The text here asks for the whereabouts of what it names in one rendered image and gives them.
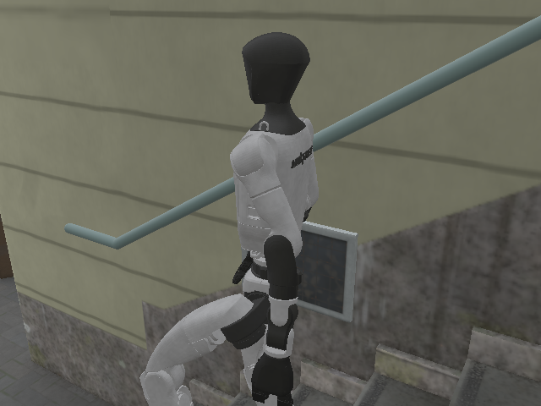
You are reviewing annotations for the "stairs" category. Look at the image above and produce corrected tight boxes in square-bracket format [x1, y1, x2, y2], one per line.
[192, 359, 541, 406]

